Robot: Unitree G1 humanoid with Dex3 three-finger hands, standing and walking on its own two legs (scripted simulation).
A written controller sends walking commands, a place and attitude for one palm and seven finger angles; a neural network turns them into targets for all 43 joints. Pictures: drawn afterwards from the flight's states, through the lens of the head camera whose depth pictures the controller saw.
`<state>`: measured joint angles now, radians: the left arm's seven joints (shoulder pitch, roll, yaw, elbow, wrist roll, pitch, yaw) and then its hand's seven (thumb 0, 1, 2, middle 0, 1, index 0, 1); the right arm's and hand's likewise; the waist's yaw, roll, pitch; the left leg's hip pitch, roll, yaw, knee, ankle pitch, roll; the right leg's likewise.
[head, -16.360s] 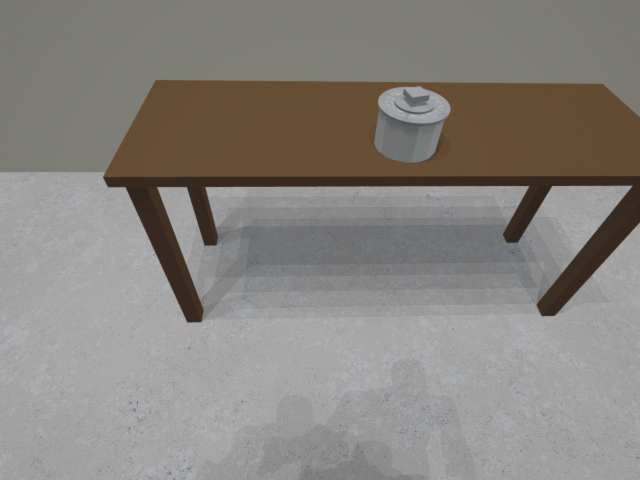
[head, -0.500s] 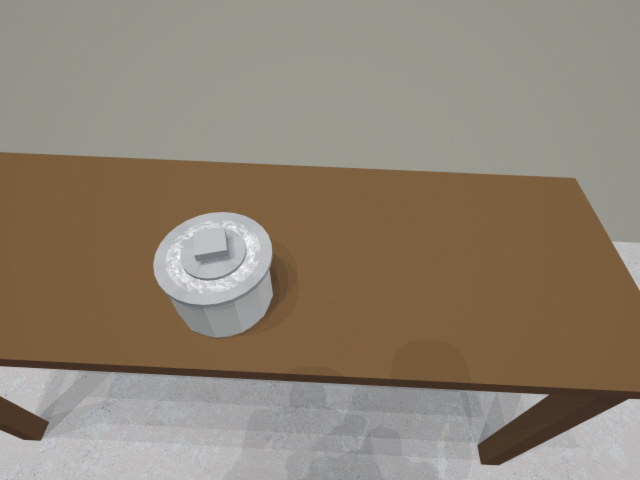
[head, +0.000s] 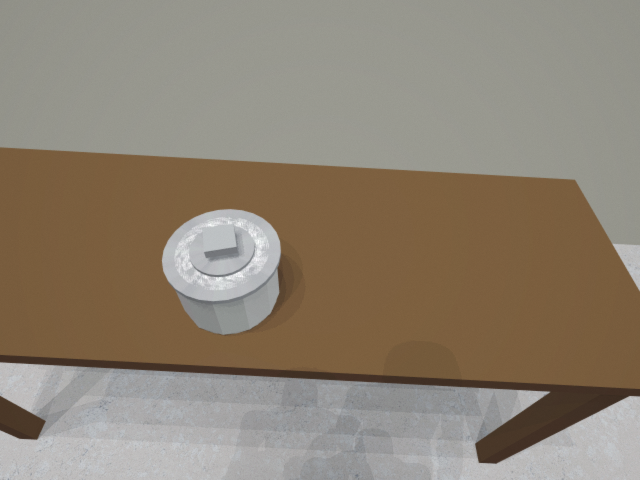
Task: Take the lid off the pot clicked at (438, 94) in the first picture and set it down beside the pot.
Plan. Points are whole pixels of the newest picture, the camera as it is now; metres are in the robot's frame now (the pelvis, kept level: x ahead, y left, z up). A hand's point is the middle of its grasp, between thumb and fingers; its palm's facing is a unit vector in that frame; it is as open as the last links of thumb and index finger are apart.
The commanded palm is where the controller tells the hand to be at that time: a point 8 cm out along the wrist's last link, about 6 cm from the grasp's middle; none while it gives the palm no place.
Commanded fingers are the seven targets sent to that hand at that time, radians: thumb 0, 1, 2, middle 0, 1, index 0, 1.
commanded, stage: shuffle to correct the standing spot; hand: left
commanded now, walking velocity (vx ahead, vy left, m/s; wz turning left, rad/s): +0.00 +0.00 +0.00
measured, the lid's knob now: (219, 240) +0.41 +0.17 +0.05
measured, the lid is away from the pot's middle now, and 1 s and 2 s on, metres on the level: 0.00 0.00 0.00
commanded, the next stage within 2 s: come to a stop and stand still in 0.32 s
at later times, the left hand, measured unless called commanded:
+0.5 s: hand out of the picture -0.02 +0.21 -0.19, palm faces +0.01 -0.97 -0.25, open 7.4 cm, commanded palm none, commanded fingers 0.00 0.90 0.90 -0.20 -0.30 -0.20 -0.30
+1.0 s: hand out of the picture -0.07 +0.16 -0.18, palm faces +0.03 -0.99 -0.16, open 7.4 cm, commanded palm none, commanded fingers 0.00 0.90 0.90 -0.20 -0.30 -0.20 -0.30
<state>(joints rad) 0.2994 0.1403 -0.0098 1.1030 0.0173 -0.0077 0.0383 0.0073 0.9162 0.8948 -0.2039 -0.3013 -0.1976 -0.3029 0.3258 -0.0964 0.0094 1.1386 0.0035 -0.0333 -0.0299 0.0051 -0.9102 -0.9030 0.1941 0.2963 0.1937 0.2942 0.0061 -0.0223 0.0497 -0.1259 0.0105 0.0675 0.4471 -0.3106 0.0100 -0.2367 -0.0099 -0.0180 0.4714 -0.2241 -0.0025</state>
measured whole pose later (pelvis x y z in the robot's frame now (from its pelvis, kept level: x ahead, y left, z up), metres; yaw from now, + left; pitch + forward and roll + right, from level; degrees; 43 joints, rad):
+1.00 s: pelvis -0.02 +0.01 -0.01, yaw +1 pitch +0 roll +0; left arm 0.42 0.11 -0.04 1.08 0.02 0.00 0.03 0.01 0.91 0.89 -0.21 -0.30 -0.20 -0.30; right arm 0.32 -0.13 -0.02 1.06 -0.01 0.01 -0.01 0.01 -0.92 -0.90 0.20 0.30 0.19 0.29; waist 0.00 0.01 0.01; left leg -0.21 -0.01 0.06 0.54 -0.33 0.03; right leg -0.30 -0.02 0.00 0.55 -0.25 0.01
